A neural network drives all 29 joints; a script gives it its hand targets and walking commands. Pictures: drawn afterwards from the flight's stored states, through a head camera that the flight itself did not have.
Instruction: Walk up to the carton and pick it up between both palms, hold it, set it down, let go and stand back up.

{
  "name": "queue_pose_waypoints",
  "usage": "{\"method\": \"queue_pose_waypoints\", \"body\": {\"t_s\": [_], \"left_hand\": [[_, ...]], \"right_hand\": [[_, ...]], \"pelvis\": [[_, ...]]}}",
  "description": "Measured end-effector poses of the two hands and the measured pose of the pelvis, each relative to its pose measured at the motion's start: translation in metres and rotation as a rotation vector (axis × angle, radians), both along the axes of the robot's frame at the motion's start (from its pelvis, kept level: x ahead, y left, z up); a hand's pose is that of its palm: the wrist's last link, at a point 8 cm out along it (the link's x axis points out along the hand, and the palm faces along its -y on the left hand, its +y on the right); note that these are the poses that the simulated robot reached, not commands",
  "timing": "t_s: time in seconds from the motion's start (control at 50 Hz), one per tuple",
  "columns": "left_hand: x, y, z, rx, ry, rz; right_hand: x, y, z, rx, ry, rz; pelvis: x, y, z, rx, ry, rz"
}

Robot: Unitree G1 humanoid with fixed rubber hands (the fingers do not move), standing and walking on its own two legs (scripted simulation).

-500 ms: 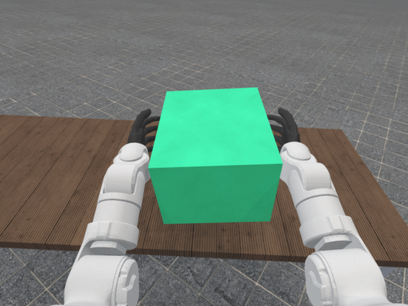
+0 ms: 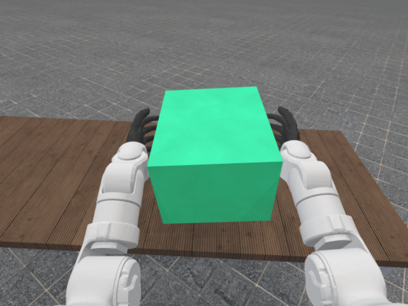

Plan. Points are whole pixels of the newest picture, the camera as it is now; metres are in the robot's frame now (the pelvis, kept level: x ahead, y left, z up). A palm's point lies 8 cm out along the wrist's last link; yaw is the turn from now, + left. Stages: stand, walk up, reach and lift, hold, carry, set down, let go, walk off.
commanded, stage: hold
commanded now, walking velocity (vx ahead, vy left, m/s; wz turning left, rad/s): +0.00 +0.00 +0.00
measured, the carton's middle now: (213, 149) +0.39 +0.00 +0.16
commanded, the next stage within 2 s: none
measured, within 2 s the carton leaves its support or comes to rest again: neither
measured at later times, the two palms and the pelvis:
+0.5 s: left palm (135, 145) +0.36 +0.16 +0.18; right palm (288, 143) +0.37 -0.14 +0.19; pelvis +0.00 +0.00 +0.00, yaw +0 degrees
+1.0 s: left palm (134, 145) +0.36 +0.16 +0.18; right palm (287, 142) +0.37 -0.14 +0.19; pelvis +0.00 +0.00 +0.00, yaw +0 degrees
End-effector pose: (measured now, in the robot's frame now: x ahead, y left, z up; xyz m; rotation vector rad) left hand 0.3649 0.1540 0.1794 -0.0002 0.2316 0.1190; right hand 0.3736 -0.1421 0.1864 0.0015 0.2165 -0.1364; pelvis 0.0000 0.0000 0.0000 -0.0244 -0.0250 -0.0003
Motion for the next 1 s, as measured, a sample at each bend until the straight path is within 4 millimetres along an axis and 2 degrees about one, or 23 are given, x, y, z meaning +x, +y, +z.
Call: {"method": "queue_pose_waypoints", "body": {"t_s": [1.0], "left_hand": [[-0.0025,0.0042,0.0041,-0.018,-0.012,0.008]], "right_hand": [[0.0001,0.0041,0.0061,0.009,-0.026,0.006]], "pelvis": [[0.0007,-0.0001,0.0007,-0.001,-0.017,0.002]]}}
